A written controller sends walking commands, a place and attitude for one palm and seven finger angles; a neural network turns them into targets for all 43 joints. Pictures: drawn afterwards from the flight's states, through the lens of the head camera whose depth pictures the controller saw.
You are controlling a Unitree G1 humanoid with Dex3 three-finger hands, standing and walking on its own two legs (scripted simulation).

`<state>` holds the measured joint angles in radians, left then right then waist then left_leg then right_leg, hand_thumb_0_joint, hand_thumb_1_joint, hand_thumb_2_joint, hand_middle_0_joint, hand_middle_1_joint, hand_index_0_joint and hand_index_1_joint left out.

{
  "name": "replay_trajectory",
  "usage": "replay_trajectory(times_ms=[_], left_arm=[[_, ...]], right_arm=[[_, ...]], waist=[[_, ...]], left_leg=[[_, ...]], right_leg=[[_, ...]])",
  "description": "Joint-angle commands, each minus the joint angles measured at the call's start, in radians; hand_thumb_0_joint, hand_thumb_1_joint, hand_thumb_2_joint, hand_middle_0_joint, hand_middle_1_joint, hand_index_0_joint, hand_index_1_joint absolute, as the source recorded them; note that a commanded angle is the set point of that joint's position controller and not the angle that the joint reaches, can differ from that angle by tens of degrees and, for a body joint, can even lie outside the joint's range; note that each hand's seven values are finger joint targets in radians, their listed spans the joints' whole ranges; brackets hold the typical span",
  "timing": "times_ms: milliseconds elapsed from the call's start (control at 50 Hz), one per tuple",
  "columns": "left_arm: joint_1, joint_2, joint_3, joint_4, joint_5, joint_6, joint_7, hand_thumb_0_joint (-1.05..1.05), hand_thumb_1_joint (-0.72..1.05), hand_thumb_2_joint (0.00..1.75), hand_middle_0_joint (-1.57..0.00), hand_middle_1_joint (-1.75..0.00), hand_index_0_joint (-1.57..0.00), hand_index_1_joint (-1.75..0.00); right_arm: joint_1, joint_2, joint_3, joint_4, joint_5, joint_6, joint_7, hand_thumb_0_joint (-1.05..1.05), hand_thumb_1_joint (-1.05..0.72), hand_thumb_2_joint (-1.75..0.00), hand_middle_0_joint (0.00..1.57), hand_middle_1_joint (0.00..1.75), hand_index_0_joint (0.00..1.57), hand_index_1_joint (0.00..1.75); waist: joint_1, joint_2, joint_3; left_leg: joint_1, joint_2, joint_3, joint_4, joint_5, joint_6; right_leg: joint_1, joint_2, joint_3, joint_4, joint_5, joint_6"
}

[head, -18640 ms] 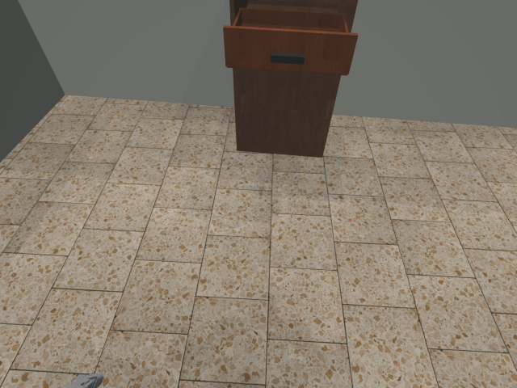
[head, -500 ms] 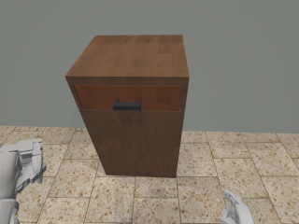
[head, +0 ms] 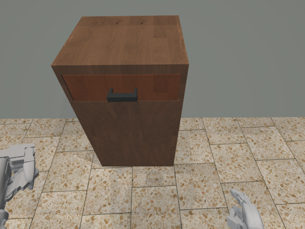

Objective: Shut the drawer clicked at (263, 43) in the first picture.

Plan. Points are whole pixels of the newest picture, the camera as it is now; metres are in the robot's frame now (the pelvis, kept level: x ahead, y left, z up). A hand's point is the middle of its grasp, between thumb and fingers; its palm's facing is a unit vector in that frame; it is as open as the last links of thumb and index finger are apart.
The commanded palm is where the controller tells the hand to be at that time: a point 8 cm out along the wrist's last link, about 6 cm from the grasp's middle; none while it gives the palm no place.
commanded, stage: step back with the hand held close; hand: left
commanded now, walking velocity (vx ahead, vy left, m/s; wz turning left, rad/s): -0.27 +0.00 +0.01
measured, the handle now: (123, 93) +0.61 +0.17 -0.04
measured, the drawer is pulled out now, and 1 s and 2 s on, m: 0.00 0.00 0.00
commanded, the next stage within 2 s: stop stepping back and stand still in 1.20 s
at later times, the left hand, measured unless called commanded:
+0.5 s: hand (6, 211) +0.12 +0.25 +0.15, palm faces +0.34 -0.81 -0.48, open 3.2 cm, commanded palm +0.06 +0.29 +0.17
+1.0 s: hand out of the picture +0.06 +0.27 +0.15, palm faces +0.37 -0.80 -0.48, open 3.2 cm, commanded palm -0.01 +0.31 +0.17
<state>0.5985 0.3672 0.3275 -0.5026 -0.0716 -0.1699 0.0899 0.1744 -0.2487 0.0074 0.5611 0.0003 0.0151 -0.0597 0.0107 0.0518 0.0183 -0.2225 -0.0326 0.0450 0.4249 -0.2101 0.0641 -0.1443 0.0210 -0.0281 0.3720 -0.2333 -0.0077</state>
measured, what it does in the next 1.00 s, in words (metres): walks backwards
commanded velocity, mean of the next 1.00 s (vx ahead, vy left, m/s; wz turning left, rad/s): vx -0.33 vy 0.00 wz -0.02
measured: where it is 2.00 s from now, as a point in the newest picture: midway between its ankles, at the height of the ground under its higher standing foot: outside the picture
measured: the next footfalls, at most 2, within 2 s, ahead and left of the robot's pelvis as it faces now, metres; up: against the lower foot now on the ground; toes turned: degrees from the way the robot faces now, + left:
right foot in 1.28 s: -0.28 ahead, -0.13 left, +0.00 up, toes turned -3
left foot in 1.84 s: -0.19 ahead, +0.17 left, +0.00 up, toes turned +3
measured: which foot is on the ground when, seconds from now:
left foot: down 0.00-1.00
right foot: down 0.00-0.94, up 0.96-1.00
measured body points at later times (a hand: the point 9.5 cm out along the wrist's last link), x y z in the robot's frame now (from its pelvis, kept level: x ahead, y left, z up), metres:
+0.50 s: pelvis -0.06 +0.01 -0.01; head -0.04 +0.02 +0.44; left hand +0.10 +0.29 +0.18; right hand +0.12 -0.23 -0.09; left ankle +0.01 +0.08 -0.74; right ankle -0.02 -0.11 -0.74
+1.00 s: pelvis -0.13 +0.02 -0.02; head -0.10 +0.05 +0.43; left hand +0.03 +0.31 +0.18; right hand +0.06 -0.22 -0.08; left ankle -0.02 +0.08 -0.74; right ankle -0.09 -0.12 -0.73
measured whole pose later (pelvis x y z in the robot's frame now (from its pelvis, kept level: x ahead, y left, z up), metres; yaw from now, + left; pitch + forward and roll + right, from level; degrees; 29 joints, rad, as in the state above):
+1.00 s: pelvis -0.13 +0.02 -0.02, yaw +4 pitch +1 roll -4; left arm 0.60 0.45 0.41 -0.60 -0.02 -0.29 0.13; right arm 0.18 -0.21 -0.03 0.59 -0.01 -0.04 -0.07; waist -0.02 0.00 0.04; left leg -0.46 -0.02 0.00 0.57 -0.12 0.09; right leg -0.40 0.09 0.06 0.70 -0.29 0.02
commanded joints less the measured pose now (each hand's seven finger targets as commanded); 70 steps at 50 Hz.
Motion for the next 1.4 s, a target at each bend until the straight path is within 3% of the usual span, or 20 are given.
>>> replay_trajectory(times_ms=[0, 160, 320, 460, 560, 620, 700, 760, 820, 880, 920, 940, 960, 1000, 1160, 1220, 1260, 1280, 1300, 1380], left_arm=[[0.041, 0.186, 0.148, -0.239, -0.008, -0.068, 0.028, 0.00, 0.90, 0.90, -1.40, -1.60, -1.40, -1.60], [0.068, 0.185, 0.160, -0.263, -0.003, -0.073, 0.039, 0.00, 0.90, 0.90, -1.40, -1.60, -1.40, -1.60], [0.047, 0.180, 0.172, -0.260, 0.018, -0.099, 0.050, 0.00, 0.90, 0.90, -1.40, -1.60, -1.40, -1.60], [0.025, 0.180, 0.164, -0.296, 0.030, -0.136, 0.064, 0.00, 0.90, 0.90, -1.40, -1.60, -1.40, -1.60], [0.012, 0.179, 0.184, -0.291, 0.052, -0.147, 0.065, 0.00, 0.90, 0.90, -1.40, -1.60, -1.40, -1.60], [0.033, 0.191, 0.211, -0.277, 0.052, -0.155, 0.060, 0.00, 0.90, 0.90, -1.40, -1.60, -1.40, -1.60], [0.023, 0.186, 0.194, -0.304, 0.036, -0.167, 0.049, 0.00, 0.90, 0.90, -1.40, -1.60, -1.40, -1.60], [0.010, 0.203, 0.184, -0.301, 0.022, -0.163, 0.062, 0.00, 0.90, 0.90, -1.40, -1.60, -1.40, -1.60], [0.000, 0.215, 0.179, -0.294, 0.020, -0.163, 0.079, 0.00, 0.90, 0.90, -1.40, -1.60, -1.40, -1.60], [0.020, 0.226, 0.194, -0.299, 0.024, -0.165, 0.079, 0.00, 0.90, 0.90, -1.40, -1.60, -1.40, -1.60], [0.032, 0.235, 0.219, -0.307, 0.038, -0.190, 0.062, 0.00, 0.90, 0.90, -1.40, -1.60, -1.40, -1.60], [0.016, 0.224, 0.219, -0.319, 0.047, -0.193, 0.055, 0.00, 0.90, 0.90, -1.40, -1.60, -1.40, -1.60], [0.006, 0.230, 0.243, -0.328, 0.051, -0.183, 0.060, 0.00, 0.90, 0.90, -1.40, -1.60, -1.40, -1.60], [0.010, 0.195, 0.204, -0.333, 0.035, -0.172, 0.064, 0.00, 0.90, 0.90, -1.40, -1.60, -1.40, -1.60], [-0.003, 0.175, 0.121, -0.352, -0.004, -0.165, 0.050, 0.00, 0.90, 0.90, -1.40, -1.60, -1.40, -1.60], [-0.025, 0.241, 0.171, -0.356, -0.015, -0.193, 0.035, 0.00, 0.90, 0.90, -1.40, -1.60, -1.40, -1.60], [-0.028, 0.276, 0.212, -0.370, -0.028, -0.207, 0.042, 0.00, 0.90, 0.90, -1.40, -1.60, -1.40, -1.60], [-0.054, 0.299, 0.223, -0.377, -0.028, -0.210, 0.042, 0.00, 0.90, 0.90, -1.40, -1.60, -1.40, -1.60], [0.025, 0.233, 0.184, -0.309, -0.036, -0.187, 0.033, 0.00, 0.90, 0.90, -1.40, -1.60, -1.40, -1.60], [0.087, 0.233, 0.205, -0.276, -0.030, -0.106, 0.039, 0.00, 0.90, 0.90, -1.40, -1.60, -1.40, -1.60]], right_arm=[[-0.091, -0.105, -0.056, -0.182, 0.007, -0.027, -0.015, 0.00, -0.90, -0.90, 0.20, 0.30, 0.20, 0.30], [-0.088, -0.110, -0.066, -0.193, 0.009, -0.036, -0.021, 0.00, -0.90, -0.90, 0.20, 0.30, 0.20, 0.30], [-0.083, -0.117, -0.068, -0.197, 0.009, -0.067, -0.026, 0.00, -0.90, -0.90, 0.20, 0.30, 0.20, 0.30], [-0.068, -0.118, -0.066, -0.181, 0.000, -0.098, -0.031, 0.00, -0.90, -0.90, 0.20, 0.30, 0.20, 0.30], [-0.078, -0.124, -0.069, -0.179, -0.003, -0.119, -0.038, 0.00, -0.90, -0.90, 0.20, 0.30, 0.20, 0.30], [-0.072, -0.119, -0.076, -0.175, -0.007, -0.126, -0.031, 0.00, -0.90, -0.90, 0.20, 0.30, 0.20, 0.30], [-0.062, -0.112, -0.083, -0.160, 0.000, -0.126, -0.019, 0.00, -0.90, -0.90, 0.20, 0.30, 0.20, 0.30], [-0.047, -0.082, -0.086, -0.132, -0.004, -0.110, -0.007, 0.00, -0.90, -0.90, 0.20, 0.30, 0.20, 0.30], [-0.049, -0.069, -0.088, -0.119, 0.001, -0.089, -0.005, 0.00, -0.90, -0.90, 0.20, 0.30, 0.20, 0.30], [-0.072, -0.085, -0.082, -0.122, -0.001, -0.080, -0.021, 0.00, -0.90, -0.90, 0.20, 0.30, 0.20, 0.30], [-0.088, -0.111, -0.084, -0.145, 0.004, -0.108, -0.026, 0.00, -0.90, -0.90, 0.20, 0.30, 0.20, 0.30], [-0.106, -0.116, -0.086, -0.154, -0.010, -0.127, -0.029, 0.00, -0.90, -0.90, 0.20, 0.30, 0.20, 0.30], [-0.084, -0.106, -0.089, -0.139, -0.025, -0.138, -0.027, 0.00, -0.90, -0.90, 0.20, 0.30, 0.20, 0.30], [-0.064, -0.090, -0.092, -0.112, -0.027, -0.157, -0.011, 0.00, -0.90, -0.90, 0.20, 0.30, 0.20, 0.30], [-0.021, -0.065, -0.068, -0.037, -0.049, -0.176, 0.013, 0.00, -0.90, -0.90, 0.20, 0.30, 0.20, 0.30], [-0.014, -0.068, -0.067, -0.043, -0.045, -0.136, 0.011, 0.00, -0.90, -0.90, 0.20, 0.30, 0.20, 0.30], [-0.047, -0.045, -0.049, -0.060, -0.042, -0.129, 0.008, 0.00, -0.90, -0.90, 0.20, 0.30, 0.20, 0.30], [-0.077, -0.062, -0.044, -0.073, -0.038, -0.141, -0.002, 0.00, -0.90, -0.90, 0.20, 0.30, 0.20, 0.30], [-0.060, -0.063, -0.065, -0.070, -0.015, -0.143, -0.007, 0.00, -0.90, -0.90, 0.20, 0.30, 0.20, 0.30], [-0.068, -0.067, -0.048, -0.100, -0.008, -0.115, -0.023, 0.00, -0.90, -0.90, 0.20, 0.30, 0.20, 0.30]], waist=[[0.003, -0.007, -0.208], [0.001, 0.021, -0.179], [-0.014, -0.014, -0.097], [-0.024, 0.021, -0.078], [-0.012, 0.114, -0.084], [-0.010, 0.069, -0.085], [-0.022, -0.034, -0.132], [-0.035, -0.168, -0.128], [-0.048, -0.173, -0.143], [-0.042, -0.031, -0.104], [-0.034, 0.182, -0.140], [-0.026, 0.267, -0.132], [-0.028, 0.218, -0.120], [-0.016, 0.064, -0.135], [-0.009, 0.204, -0.257], [-0.019, 0.070, -0.247], [-0.021, -0.031, -0.253], [-0.017, -0.040, -0.217], [-0.034, -0.153, -0.191], [-0.046, -0.078, -0.062]], left_leg=[[0.102, 0.109, -0.107, -0.023, 0.477, -0.006], [-0.059, 0.143, -0.140, -0.059, 0.289, 0.009], [-0.333, 0.151, -0.187, -0.112, -0.223, 0.037], [-0.311, 0.147, -0.208, -0.107, -0.303, 0.029], [-0.510, 0.231, -0.300, -0.236, -0.464, 0.071], [-0.554, 0.242, -0.314, -0.210, -0.445, 0.089], [-0.391, 0.142, -0.191, -0.019, -0.298, 0.040], [-0.181, 0.040, -0.101, 0.218, -0.167, -0.035], [-0.066, 0.018, -0.085, 0.319, -0.096, -0.052], [-0.107, 0.091, -0.167, 0.031, 0.025, -0.017], [-0.351, 0.280, -0.339, -0.243, -0.303, 0.065], [-0.495, 0.361, -0.464, -0.364, -0.486, 0.113], [-0.514, 0.403, -0.492, -0.368, -0.478, 0.138], [-0.295, 0.361, -0.388, -0.266, -0.285, 0.120], [0.141, 0.249, -0.200, -0.290, 0.001, -0.058], [0.242, 0.167, -0.067, -0.084, 0.134, -0.088], [0.274, 0.125, -0.034, 0.101, 0.084, -0.097], [0.251, 0.101, -0.019, 0.122, -0.002, -0.112], [0.273, 0.061, -0.023, 0.219, -0.017, -0.102], [0.167, 0.046, -0.040, 0.213, -0.001, -0.084]], right_leg=[[0.025, -0.043, 0.036, 0.050, 0.367, 0.019], [0.038, -0.033, 0.052, 0.121, 0.255, 0.020], [0.083, -0.038, 0.105, 0.137, 0.095, 0.012], [-0.005, -0.037, 0.115, 0.078, -0.062, 0.004], [0.172, 0.037, 0.074, 0.293, 0.036, 0.022], [0.190, 0.047, 0.102, 0.325, 0.065, 0.020], [0.040, -0.028, 0.228, 0.173, 0.107, -0.004], [-0.220, -0.193, 0.378, -0.060, -0.027, -0.080], [-0.303, -0.241, 0.319, -0.074, 0.093, -0.112], [-0.241, -0.079, 0.171, 0.042, 0.083, -0.028], [0.022, 0.080, 0.059, 0.332, -0.026, 0.029], [0.096, 0.120, 0.072, 0.532, -0.119, 0.032], [0.059, 0.110, 0.111, 0.677, -0.161, 0.026], [-0.115, 0.081, 0.113, 0.667, -0.230, 0.018], [-0.101, 0.068, -0.016, 0.044, -0.281, -0.021], [-0.167, -0.015, 0.039, -0.192, -0.087, -0.030], [-0.311, -0.162, 0.100, -0.186, -0.014, -0.084], [-0.373, -0.160, 0.060, -0.164, -0.111, -0.079], [-0.440, -0.161, 0.050, -0.171, -0.196, -0.086], [-0.432, -0.129, 0.026, -0.110, -0.248, -0.089]])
